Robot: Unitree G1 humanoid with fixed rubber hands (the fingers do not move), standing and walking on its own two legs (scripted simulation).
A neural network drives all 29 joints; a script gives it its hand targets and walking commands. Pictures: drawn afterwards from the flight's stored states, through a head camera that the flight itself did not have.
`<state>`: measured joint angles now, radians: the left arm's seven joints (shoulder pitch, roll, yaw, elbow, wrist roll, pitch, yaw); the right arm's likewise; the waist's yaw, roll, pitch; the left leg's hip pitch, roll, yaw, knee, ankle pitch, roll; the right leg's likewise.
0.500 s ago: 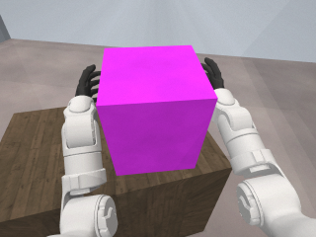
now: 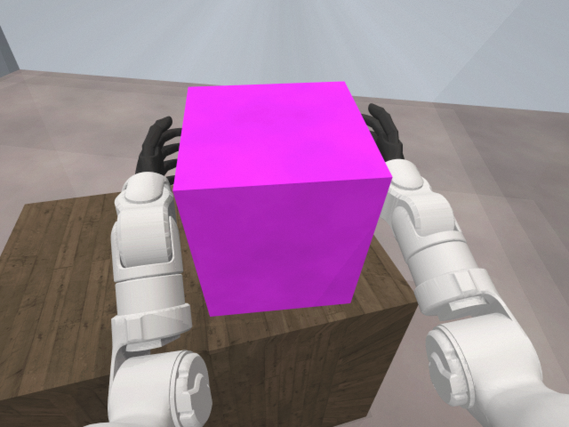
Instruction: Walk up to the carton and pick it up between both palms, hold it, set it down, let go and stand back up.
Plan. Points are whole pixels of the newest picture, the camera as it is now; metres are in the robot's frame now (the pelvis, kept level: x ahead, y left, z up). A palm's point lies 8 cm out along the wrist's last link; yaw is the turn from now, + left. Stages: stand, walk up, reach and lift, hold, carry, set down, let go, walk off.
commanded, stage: hold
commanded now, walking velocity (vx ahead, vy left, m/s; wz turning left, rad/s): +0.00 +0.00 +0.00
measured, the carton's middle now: (275, 202) +0.37 +0.01 +0.18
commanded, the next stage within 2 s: set down in 0.06 s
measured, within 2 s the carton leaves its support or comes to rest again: neither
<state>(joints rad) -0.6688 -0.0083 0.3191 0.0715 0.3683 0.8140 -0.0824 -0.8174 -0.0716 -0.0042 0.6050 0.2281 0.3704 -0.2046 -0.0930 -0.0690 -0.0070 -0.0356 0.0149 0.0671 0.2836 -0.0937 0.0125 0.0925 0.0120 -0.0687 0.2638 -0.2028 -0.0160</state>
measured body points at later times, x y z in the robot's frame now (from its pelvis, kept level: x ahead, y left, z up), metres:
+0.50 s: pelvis +0.01 +0.00 +0.00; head -0.06 +0.03 +0.44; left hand +0.38 +0.18 +0.24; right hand +0.40 -0.13 +0.23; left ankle +0.05 +0.11 -0.75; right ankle -0.02 -0.10 -0.75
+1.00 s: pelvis +0.02 +0.00 +0.00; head -0.01 +0.03 +0.45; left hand +0.40 +0.17 +0.18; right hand +0.41 -0.13 +0.18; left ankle +0.05 +0.11 -0.75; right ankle -0.02 -0.10 -0.75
